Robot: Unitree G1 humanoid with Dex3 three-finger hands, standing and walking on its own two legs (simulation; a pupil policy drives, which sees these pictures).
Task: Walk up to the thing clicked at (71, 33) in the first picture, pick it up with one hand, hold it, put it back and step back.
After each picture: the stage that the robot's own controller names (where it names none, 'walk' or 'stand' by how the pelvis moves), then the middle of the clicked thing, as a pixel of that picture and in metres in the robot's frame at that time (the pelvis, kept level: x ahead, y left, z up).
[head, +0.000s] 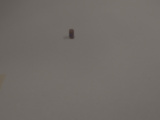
stand; (71, 34) +1.61 +0.13 -0.72
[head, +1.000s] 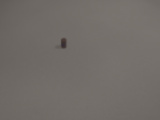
walk; (63, 43) +1.48 +0.14 -0.72
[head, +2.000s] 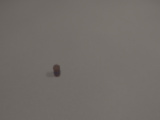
walk; (56, 70) +0.93 +0.19 -0.72
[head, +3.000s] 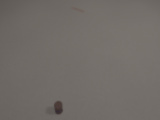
walk; (58, 107) +0.57 +0.16 -0.72
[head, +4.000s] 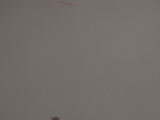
stand; out of the picture +0.38 +0.18 -0.70
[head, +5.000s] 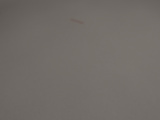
stand; out of the picture +0.35 +0.17 -0.72
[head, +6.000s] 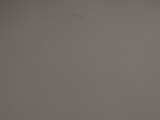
stand; out of the picture +0.36 +0.16 -0.72
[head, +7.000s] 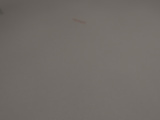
stand; out of the picture +0.38 +0.17 -0.73
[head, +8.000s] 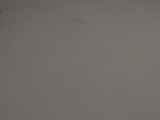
stand; out of the picture +0.37 +0.17 -0.73
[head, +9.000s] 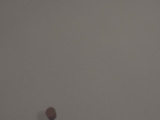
go down; (51, 114) +0.38 +0.18 -0.66
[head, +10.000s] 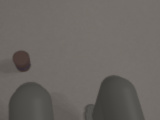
go down; (22, 62) +0.45 +0.21 -0.29
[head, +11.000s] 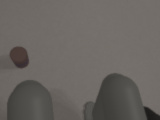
close in; (20, 58) +0.45 +0.21 -0.29
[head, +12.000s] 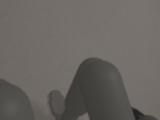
close in; out of the picture +0.44 +0.25 -0.23
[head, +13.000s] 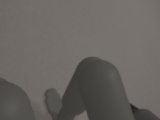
close; out of the picture +0.43 +0.25 -0.23
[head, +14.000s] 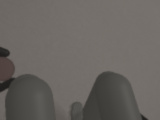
lift; (0, 70) +0.35 +0.24 -0.14
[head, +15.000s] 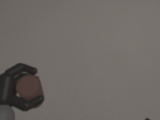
lift; (31, 92) +0.31 +0.17 +0.02
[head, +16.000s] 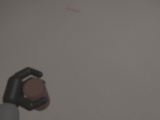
hold; (37, 95) +0.31 +0.16 +0.01
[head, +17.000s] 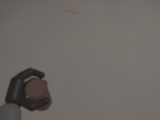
hold; (39, 95) +0.31 +0.16 +0.01
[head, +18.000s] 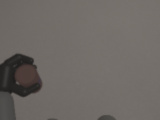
crouch; (30, 80) +0.37 +0.17 -0.05
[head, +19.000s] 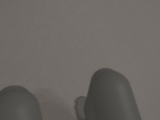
lower; out of the picture +0.48 +0.24 -0.12
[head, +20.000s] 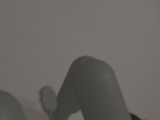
lower; out of the picture +0.45 +0.27 -0.24
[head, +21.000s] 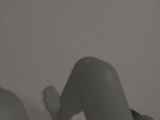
lower; out of the picture +0.45 +0.27 -0.23
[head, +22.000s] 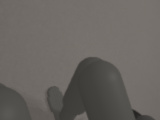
lower; out of the picture +0.44 +0.26 -0.23
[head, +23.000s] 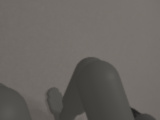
lower; out of the picture +0.44 +0.26 -0.22
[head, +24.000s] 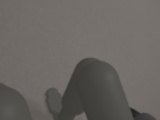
open; out of the picture +0.43 +0.23 -0.24
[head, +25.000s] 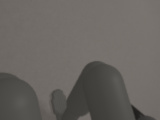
stand; out of the picture +0.43 +0.21 -0.25
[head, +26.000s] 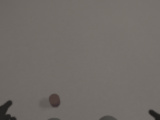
stand; (54, 100) +0.39 +0.14 -0.56
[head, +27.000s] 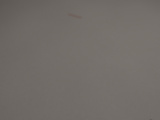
stand; out of the picture +0.37 +0.13 -0.67
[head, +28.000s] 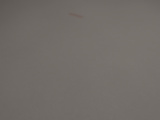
stand; out of the picture +0.37 +0.13 -0.67
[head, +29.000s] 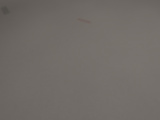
stand; out of the picture +0.39 +0.12 -0.72
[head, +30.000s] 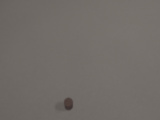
walk; (68, 104) +0.44 +0.08 -0.70
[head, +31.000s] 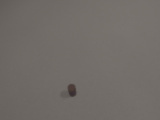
walk; (72, 90) +0.63 +0.14 -0.70
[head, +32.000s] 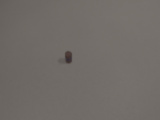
walk; (68, 57) +0.98 +0.12 -0.69
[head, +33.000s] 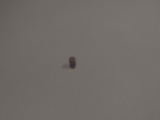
stand; (72, 62) +1.03 +0.11 -0.71
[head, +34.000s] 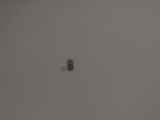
stand; (70, 65) +1.05 +0.13 -0.72
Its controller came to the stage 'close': yes
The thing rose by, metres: 0.71
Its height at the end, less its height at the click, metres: +0.00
